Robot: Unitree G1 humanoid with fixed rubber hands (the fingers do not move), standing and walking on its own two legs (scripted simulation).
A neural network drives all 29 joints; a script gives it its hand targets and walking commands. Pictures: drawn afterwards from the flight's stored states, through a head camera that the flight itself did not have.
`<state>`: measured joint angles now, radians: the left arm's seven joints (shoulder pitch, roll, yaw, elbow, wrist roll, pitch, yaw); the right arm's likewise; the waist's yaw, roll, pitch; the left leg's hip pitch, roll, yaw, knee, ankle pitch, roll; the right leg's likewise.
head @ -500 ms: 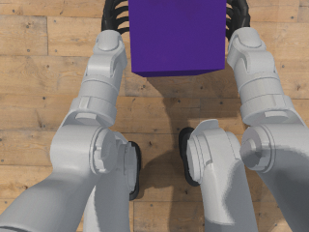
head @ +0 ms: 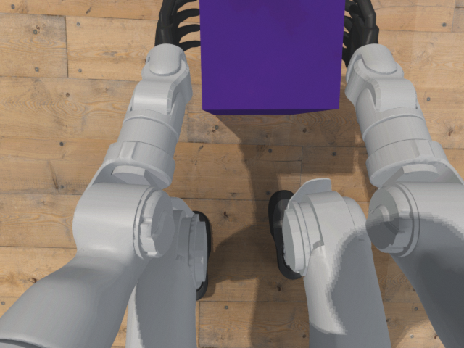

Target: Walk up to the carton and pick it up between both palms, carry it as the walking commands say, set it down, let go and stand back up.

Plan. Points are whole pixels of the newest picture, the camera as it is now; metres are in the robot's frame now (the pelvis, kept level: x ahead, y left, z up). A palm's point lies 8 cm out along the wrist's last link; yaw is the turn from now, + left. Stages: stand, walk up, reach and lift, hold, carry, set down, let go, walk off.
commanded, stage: set down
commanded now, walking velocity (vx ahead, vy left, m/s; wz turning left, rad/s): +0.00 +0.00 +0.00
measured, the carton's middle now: (260, 64) +0.51 -0.08 -0.23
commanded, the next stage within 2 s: none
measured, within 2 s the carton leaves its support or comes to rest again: neither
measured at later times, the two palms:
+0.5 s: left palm (171, 46) +0.53 +0.05 -0.16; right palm (359, 48) +0.50 -0.21 -0.16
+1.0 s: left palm (150, 60) +0.52 +0.09 -0.18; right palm (369, 63) +0.48 -0.23 -0.18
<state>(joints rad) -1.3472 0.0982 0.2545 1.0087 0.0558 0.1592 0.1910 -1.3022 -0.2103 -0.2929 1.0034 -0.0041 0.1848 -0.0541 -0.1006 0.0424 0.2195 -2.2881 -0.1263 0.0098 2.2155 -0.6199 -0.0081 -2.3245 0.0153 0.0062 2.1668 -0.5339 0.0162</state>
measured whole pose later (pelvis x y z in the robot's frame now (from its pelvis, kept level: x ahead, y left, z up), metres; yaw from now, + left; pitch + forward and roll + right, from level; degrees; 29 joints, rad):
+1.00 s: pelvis +0.00 +0.00 +0.01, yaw +0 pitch +38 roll +0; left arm -1.34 0.24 0.03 1.06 -0.14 0.05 0.17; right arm -1.29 -0.31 -0.21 1.13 0.15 -0.02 -0.10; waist -0.07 0.02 0.31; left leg -2.25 -0.12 0.00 2.20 -0.62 -0.02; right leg -2.29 0.03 0.00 2.15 -0.52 0.01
